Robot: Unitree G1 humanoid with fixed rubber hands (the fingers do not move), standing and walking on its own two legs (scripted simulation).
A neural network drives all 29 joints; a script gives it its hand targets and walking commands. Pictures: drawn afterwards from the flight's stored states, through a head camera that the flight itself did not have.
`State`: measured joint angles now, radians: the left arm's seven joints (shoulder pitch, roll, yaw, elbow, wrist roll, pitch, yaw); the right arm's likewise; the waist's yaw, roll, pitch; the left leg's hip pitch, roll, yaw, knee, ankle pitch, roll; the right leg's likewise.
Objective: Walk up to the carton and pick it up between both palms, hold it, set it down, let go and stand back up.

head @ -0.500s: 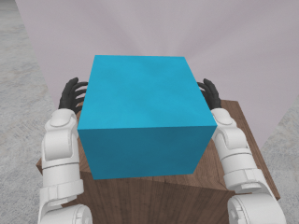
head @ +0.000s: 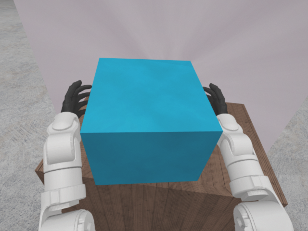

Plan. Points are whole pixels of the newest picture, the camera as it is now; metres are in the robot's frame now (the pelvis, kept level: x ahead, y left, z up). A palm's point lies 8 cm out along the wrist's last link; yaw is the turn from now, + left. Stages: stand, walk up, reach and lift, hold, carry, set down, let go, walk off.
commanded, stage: hold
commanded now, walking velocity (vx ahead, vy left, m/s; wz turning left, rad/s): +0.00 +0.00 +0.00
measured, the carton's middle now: (147, 117) +0.40 -0.01 +0.14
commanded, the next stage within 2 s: none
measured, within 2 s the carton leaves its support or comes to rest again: neither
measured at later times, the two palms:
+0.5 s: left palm (71, 113) +0.36 +0.18 +0.19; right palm (218, 114) +0.35 -0.19 +0.18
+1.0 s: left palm (70, 113) +0.36 +0.18 +0.19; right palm (217, 114) +0.35 -0.19 +0.18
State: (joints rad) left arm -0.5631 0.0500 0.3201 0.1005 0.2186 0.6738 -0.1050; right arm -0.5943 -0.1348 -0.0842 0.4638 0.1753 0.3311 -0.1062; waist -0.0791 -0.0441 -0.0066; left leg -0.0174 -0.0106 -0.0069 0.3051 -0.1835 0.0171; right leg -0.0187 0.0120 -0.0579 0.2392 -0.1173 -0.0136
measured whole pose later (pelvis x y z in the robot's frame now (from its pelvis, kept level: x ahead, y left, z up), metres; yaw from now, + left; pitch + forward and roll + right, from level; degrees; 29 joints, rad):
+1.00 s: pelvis +0.00 +0.00 +0.00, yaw +0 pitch -6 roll -1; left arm -0.57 0.06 0.32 0.12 0.22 0.67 -0.11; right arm -0.60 -0.13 -0.09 0.48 0.17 0.33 -0.11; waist -0.08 -0.05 -0.01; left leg -0.02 -0.01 -0.01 0.30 -0.18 0.02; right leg -0.02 0.01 -0.06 0.24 -0.12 -0.02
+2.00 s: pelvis +0.00 +0.00 +0.00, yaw +0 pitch -6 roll -1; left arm -0.55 0.04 0.31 0.06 0.22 0.70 -0.10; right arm -0.60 -0.15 -0.08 0.45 0.19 0.34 -0.10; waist -0.08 -0.04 0.00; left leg -0.02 -0.01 0.00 0.31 -0.18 0.02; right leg -0.01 0.01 -0.06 0.24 -0.12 -0.01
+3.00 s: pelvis +0.00 +0.00 +0.00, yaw +1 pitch -6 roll -1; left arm -0.57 0.05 0.32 0.09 0.22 0.69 -0.09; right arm -0.61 -0.14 -0.08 0.47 0.18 0.34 -0.10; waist -0.08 -0.04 -0.01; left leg -0.03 -0.01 0.00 0.31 -0.18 0.02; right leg -0.02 0.01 -0.06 0.24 -0.12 -0.01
